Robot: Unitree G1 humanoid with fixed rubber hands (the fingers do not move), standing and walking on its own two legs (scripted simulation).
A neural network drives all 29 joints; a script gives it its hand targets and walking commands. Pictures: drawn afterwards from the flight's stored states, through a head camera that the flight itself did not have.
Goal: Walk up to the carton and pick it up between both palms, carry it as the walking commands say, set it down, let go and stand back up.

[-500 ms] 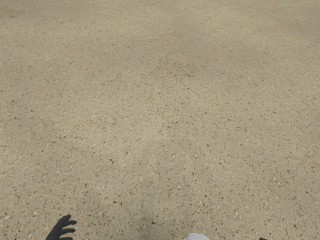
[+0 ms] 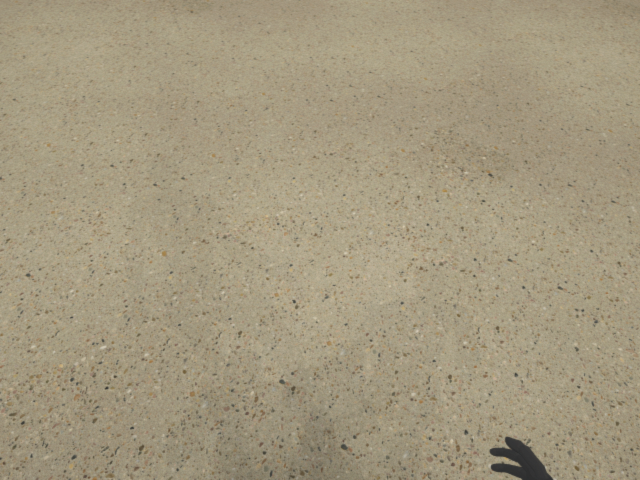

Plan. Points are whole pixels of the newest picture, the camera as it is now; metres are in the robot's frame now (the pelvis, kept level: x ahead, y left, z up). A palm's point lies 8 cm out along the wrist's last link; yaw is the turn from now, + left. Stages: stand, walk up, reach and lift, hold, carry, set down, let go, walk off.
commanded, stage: walk up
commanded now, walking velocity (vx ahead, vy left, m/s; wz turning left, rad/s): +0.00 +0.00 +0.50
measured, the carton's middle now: out of the picture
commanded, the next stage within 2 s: none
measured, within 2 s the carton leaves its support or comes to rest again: neither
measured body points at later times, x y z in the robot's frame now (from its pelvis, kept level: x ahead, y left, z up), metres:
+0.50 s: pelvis -0.01 -0.02 +0.01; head +0.03 -0.04 +0.46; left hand +0.02 +0.27 -0.10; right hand +0.15 -0.27 -0.13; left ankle -0.05 +0.10 -0.66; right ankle +0.02 -0.13 -0.73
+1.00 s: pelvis -0.01 -0.02 +0.01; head +0.02 +0.02 +0.46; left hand -0.03 +0.28 -0.11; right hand +0.22 -0.21 -0.10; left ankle -0.04 +0.10 -0.73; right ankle +0.06 -0.14 -0.69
